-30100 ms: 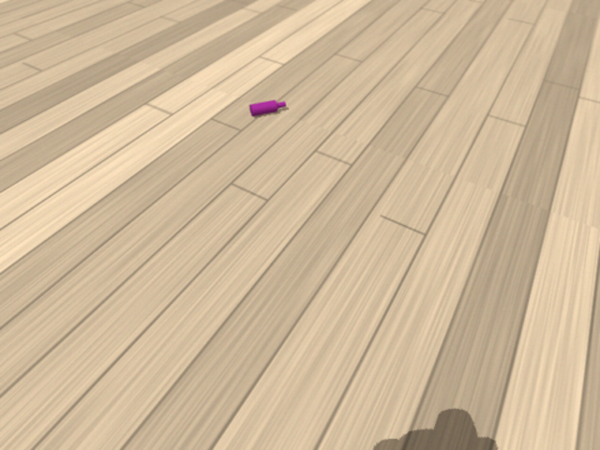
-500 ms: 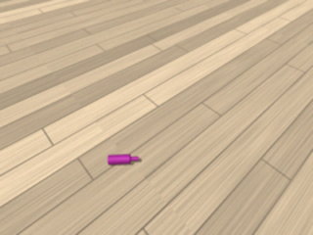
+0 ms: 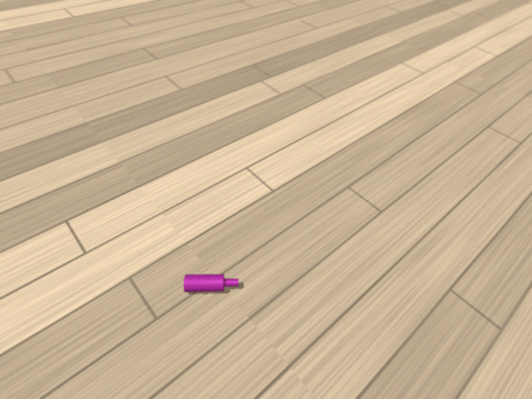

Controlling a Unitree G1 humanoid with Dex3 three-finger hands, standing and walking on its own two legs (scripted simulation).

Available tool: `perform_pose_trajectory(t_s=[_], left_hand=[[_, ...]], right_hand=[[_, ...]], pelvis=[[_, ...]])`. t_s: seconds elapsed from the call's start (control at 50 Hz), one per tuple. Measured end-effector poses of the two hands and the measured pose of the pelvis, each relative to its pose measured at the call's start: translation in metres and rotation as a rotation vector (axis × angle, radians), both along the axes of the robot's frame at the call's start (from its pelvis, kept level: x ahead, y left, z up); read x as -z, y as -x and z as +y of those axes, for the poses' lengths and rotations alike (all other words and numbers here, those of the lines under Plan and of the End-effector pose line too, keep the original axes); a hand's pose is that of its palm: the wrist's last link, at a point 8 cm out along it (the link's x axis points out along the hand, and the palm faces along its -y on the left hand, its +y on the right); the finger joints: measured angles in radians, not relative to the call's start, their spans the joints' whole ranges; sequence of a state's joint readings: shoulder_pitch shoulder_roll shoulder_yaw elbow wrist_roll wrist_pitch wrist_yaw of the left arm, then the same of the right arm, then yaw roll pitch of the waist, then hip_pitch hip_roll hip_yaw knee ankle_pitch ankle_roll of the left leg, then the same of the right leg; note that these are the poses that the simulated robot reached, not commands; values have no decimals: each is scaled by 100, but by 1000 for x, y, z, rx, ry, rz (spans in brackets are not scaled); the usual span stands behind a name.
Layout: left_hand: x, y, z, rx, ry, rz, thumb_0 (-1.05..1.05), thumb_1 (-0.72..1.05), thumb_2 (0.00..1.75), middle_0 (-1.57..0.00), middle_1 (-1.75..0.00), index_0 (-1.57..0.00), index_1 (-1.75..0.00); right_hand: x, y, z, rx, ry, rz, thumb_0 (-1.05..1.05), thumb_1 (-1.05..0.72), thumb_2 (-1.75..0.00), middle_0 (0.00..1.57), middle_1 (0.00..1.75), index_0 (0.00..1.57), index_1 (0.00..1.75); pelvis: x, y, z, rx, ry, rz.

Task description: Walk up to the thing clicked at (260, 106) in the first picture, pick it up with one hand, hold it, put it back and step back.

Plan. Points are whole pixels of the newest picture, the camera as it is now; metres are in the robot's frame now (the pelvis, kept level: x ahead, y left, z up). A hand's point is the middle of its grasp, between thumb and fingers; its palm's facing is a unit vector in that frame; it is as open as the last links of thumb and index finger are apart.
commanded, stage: walk up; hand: left
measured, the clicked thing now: (211, 282) +0.68 +0.17 -0.73
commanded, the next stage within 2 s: none
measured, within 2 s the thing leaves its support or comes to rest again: neither
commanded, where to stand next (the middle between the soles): +0.31 -0.05 m, yaw +2 degrees
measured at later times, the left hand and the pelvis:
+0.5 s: hand (133, 329) +0.27 +0.23 -0.12, palm faces -0.03 -0.93 -0.38, open 7.4 cm; pelvis +0.16 -0.03 +0.00, yaw -1 degrees
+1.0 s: hand (131, 343) +0.26 +0.24 -0.16, palm faces -0.05 -0.93 -0.36, open 7.4 cm; pelvis +0.20 -0.02 -0.01, yaw -1 degrees
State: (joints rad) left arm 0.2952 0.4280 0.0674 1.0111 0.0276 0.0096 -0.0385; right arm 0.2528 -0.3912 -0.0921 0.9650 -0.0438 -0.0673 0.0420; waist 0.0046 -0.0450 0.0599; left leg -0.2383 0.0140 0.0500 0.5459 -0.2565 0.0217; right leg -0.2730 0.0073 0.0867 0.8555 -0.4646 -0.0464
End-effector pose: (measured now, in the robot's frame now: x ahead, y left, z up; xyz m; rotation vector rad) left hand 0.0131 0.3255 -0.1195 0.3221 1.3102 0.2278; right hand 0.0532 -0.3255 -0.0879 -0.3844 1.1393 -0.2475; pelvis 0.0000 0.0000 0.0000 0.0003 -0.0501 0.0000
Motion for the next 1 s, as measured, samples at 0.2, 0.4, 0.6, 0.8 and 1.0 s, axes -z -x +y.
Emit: perform_pose_trajectory(t_s=[0.2,0.4,0.6,0.8,1.0], left_hand=[[-17,-98,-1,100,16,-59,1,91,90,-20,-30,-20,-30],[-27,-226,-40,140,-26,-271,0,91,90,-20,-30,-20,-30],[-24,-256,-44,121,-7,-237,0,90,90,-20,-30,-21,-30],[14,-268,-28,51,22,-125,1,91,90,-20,-30,-20,-30],[5,-242,-39,53,-2,-56,1,91,90,-20,-30,-20,-30]], right_hand=[[0,-14,12,52,-41,63,1,-90,-90,21,30,20,30],[41,-89,-8,42,-92,86,1,-91,-90,21,30,20,30],[22,-181,-6,-25,-57,16,1,-91,-90,21,30,20,30],[18,-226,8,-42,-1,-13,1,-91,-90,21,30,20,30],[25,-255,6,-41,-65,-56,1,-91,-90,21,30,20,30]], pelvis=[[-9,-61,2,26,-9,-13],[12,-134,-25,13,-6,-22],[4,-182,-20,14,6,-1],[14,-198,-10,16,11,13],[9,-196,-20,21,6,5]])
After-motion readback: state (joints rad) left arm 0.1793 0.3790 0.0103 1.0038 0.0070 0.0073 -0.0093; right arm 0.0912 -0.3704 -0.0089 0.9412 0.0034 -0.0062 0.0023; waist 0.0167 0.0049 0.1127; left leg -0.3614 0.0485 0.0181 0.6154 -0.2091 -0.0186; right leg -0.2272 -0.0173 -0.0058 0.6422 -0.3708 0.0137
